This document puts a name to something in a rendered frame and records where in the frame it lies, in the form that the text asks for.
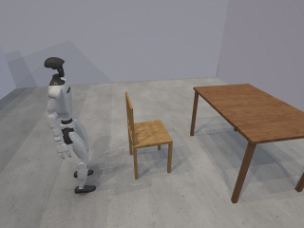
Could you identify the chair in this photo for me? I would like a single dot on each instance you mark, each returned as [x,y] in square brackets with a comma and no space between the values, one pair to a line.
[146,134]

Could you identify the robot right forearm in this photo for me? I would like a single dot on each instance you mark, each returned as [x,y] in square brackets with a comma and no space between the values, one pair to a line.
[54,126]

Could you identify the robot torso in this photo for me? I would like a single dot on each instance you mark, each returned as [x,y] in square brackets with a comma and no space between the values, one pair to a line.
[64,107]

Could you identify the humanoid robot head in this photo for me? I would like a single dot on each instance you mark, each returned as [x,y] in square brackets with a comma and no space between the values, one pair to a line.
[56,63]

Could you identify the robot right hand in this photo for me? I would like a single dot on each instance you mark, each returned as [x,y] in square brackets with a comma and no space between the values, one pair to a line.
[61,148]

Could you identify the table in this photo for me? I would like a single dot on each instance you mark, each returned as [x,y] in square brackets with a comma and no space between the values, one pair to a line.
[258,116]

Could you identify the robot right upper arm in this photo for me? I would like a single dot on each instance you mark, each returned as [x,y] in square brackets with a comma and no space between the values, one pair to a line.
[53,97]

